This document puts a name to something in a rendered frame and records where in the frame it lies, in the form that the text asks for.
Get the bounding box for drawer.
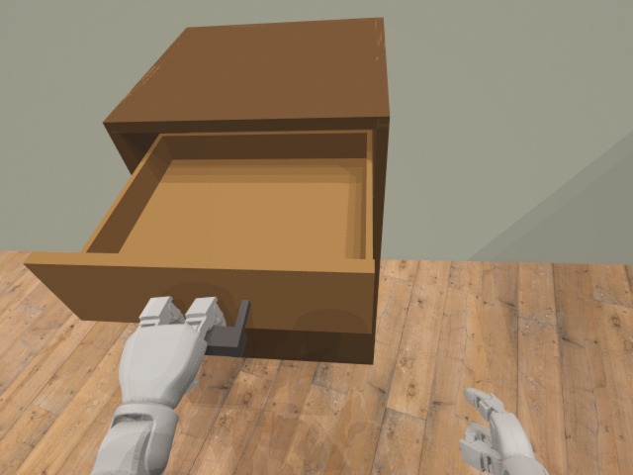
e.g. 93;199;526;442
23;130;375;333

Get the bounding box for left robot forearm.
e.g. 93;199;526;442
90;401;179;475

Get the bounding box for cabinet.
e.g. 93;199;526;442
103;17;390;365

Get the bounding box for right robot hand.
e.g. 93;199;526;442
459;388;536;475

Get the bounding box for left robot hand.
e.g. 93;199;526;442
119;296;226;410

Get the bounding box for handle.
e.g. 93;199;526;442
169;300;251;357

